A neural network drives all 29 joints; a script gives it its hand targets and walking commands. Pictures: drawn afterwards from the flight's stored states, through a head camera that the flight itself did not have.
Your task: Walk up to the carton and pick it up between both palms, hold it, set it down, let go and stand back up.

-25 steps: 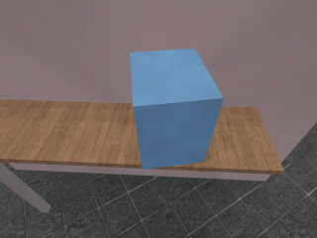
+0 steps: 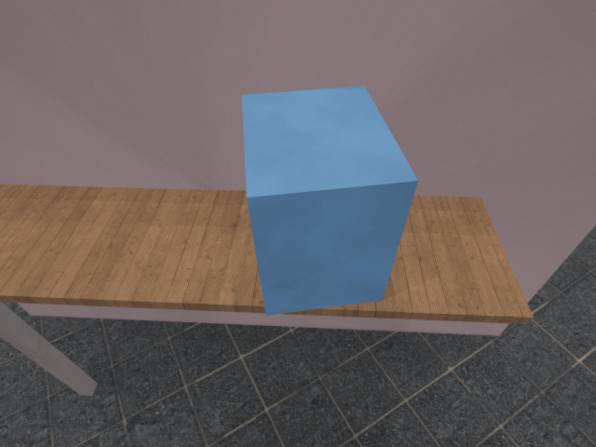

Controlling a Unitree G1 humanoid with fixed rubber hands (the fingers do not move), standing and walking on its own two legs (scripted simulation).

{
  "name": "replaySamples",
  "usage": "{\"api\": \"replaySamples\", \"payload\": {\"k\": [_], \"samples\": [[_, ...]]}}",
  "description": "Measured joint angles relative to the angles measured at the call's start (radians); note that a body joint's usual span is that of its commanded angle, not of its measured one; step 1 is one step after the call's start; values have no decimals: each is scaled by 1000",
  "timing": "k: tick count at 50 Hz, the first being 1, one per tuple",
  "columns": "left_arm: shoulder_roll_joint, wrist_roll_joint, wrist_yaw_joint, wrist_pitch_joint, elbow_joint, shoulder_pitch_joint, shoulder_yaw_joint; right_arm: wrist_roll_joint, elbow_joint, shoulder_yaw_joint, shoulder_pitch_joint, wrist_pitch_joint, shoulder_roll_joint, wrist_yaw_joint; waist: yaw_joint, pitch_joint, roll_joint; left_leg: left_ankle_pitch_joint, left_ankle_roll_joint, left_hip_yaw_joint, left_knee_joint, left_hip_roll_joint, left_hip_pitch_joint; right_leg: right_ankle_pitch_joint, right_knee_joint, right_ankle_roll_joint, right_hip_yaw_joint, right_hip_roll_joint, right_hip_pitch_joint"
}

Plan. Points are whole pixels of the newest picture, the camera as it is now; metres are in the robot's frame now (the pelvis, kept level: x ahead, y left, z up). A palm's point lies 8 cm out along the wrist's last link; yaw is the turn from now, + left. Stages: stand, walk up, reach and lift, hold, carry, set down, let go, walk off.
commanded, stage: stand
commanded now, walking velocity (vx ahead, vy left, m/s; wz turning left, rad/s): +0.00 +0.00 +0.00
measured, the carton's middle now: (314, 201) +0.50 +0.01 +0.05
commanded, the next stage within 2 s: none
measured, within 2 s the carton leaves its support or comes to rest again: neither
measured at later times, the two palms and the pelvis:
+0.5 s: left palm out of the picture +0.06 +0.25 -0.13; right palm out of the picture +0.09 -0.24 -0.13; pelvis +0.00 +0.00 +0.00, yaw +0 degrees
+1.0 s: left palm out of the picture +0.06 +0.25 -0.13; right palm out of the picture +0.09 -0.24 -0.13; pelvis +0.00 +0.00 +0.00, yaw +0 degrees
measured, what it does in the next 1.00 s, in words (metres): stands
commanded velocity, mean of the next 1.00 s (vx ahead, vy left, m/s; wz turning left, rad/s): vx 0.00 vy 0.00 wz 0.00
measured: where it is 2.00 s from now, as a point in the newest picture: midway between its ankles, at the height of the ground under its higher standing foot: outside the picture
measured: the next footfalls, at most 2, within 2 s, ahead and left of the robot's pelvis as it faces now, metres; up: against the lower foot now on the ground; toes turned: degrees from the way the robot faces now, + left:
none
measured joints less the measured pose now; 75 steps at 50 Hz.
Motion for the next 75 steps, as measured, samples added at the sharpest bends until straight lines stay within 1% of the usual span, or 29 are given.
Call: {"api": "replaySamples", "payload": {"k": [35, 75], "samples": [[1, 0, 0, 0, 9, 0, 0, 0, 36, 0, -28, 0, -1, 0, 0, 2, 0, 7, -4, 0, -12, 0, 4, 3, -3, -4, 0, 0, 0], [1, 0, 0, -1, 13, 0, 0, 0, 45, 0, -47, 0, -2, 0, 0, 2, 0, 15, -5, 0, -32, 0, 6, 10, -20, -4, 1, 0, 0]]}}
